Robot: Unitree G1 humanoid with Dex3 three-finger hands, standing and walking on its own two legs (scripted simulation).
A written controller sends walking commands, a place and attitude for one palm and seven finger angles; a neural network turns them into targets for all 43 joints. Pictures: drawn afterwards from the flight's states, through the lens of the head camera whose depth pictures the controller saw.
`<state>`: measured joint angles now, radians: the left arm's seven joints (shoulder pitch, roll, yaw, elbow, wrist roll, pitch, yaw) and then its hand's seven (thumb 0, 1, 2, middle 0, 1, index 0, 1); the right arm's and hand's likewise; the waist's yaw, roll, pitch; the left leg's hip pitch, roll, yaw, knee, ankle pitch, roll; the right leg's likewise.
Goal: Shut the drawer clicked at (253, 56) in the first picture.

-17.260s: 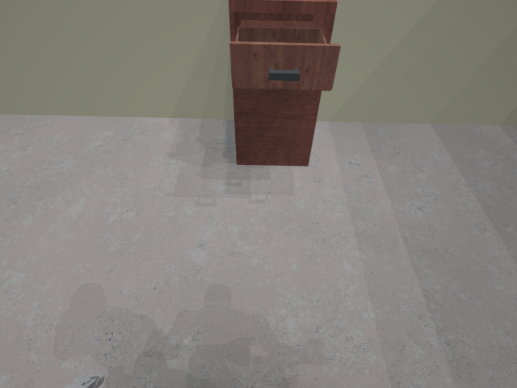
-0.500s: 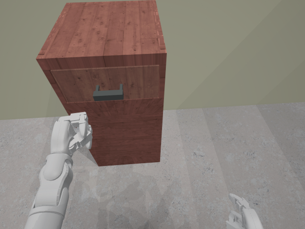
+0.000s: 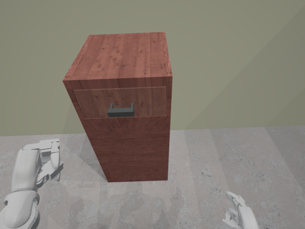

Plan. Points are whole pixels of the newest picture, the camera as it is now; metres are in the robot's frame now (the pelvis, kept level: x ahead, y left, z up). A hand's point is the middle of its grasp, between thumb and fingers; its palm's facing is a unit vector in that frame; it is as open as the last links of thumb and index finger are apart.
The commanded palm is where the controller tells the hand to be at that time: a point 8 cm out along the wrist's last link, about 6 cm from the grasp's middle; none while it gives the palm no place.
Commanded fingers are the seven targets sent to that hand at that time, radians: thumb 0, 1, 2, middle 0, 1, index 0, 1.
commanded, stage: draw the hand back to the body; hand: left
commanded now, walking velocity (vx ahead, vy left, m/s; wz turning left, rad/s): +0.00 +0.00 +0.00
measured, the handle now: (121, 108) +0.58 +0.20 -0.04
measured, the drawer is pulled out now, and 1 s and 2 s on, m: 0.00 0.00 0.00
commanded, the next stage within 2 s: step back with the hand held close in 0.34 s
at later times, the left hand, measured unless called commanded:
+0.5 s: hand (45, 172) +0.18 +0.23 +0.16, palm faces +0.39 -0.83 -0.39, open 3.3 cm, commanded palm +0.13 +0.27 +0.17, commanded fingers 0.00 0.90 0.90 -1.40 -1.60 -1.40 -1.60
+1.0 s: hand (22, 189) +0.14 +0.25 +0.16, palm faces +0.32 -0.79 -0.52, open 3.2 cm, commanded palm +0.08 +0.29 +0.17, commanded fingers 0.00 0.90 0.90 -1.40 -1.60 -1.40 -1.60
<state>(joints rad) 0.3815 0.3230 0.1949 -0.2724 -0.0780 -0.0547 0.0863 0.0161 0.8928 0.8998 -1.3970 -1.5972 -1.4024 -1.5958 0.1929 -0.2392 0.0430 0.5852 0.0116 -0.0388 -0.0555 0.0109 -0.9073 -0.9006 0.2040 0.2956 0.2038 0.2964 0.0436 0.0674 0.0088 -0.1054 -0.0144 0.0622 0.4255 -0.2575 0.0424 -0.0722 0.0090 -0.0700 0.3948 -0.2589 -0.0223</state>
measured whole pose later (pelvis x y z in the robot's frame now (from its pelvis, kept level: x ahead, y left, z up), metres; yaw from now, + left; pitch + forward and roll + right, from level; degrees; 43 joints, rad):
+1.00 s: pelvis -0.05 +0.01 -0.01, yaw +0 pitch +1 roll -1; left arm 0.64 0.42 0.38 -0.59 -0.05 -0.19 0.12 0.01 0.89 0.90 -1.40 -1.60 -1.40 -1.60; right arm 0.17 -0.22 -0.02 0.54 0.00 -0.02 -0.07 0.01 -0.91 -0.90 0.20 0.30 0.20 0.30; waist 0.01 0.02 0.04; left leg -0.31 -0.03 0.08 0.51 -0.21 0.07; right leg -0.29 -0.01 -0.06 0.50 -0.22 0.00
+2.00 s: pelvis -0.25 +0.01 -0.01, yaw -1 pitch -1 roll +0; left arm 0.61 0.35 0.39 -0.46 -0.06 -0.18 0.14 0.01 0.89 0.90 -1.40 -1.60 -1.41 -1.60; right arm 0.22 -0.25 -0.02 0.62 0.03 -0.06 -0.08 0.01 -0.91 -0.90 0.20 0.30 0.20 0.30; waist 0.01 -0.01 -0.04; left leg -0.36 -0.04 0.06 0.53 -0.16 0.06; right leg -0.14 0.02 0.00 0.57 -0.42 -0.01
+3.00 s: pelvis -0.33 +0.05 -0.01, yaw +1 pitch -1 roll -2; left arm 0.64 0.44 0.38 -0.59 0.00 -0.23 0.11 0.01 0.89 0.90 -1.40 -1.60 -1.41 -1.60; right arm 0.23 -0.16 0.02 0.61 -0.02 -0.12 -0.03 0.01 -0.90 -0.90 0.21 0.30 0.21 0.30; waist 0.00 0.00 0.03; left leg -0.38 0.02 0.04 0.63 -0.26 0.02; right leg -0.26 0.01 -0.08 0.52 -0.22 -0.03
